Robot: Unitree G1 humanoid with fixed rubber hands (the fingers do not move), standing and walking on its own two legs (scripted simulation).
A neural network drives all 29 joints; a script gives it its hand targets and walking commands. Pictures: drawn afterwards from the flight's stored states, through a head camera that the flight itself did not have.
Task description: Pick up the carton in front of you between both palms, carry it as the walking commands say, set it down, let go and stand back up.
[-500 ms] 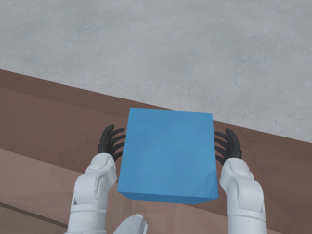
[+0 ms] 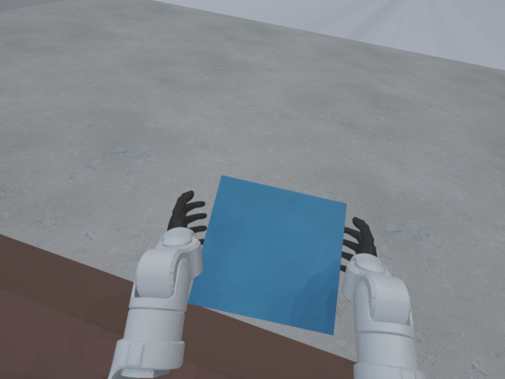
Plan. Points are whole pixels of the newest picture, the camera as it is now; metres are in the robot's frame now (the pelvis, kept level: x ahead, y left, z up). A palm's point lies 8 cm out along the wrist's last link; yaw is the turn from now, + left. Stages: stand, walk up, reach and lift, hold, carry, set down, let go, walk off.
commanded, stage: carry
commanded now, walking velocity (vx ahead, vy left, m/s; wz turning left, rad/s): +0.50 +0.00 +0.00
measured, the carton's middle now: (263, 260) +0.36 +0.04 +0.00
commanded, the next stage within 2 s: none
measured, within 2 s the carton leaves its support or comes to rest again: neither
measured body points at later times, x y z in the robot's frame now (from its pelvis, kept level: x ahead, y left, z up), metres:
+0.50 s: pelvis +0.53 +0.00 -0.24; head +0.53 +0.02 +0.21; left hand +0.84 +0.17 -0.17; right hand +0.87 -0.12 -0.16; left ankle +0.53 +0.08 -0.88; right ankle +0.47 -0.07 -0.89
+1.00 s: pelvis +1.16 -0.02 -0.41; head +1.29 +0.00 +0.02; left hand +1.52 +0.11 -0.40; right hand +1.52 -0.18 -0.39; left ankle +1.07 +0.13 -0.96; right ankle +1.12 -0.02 -1.13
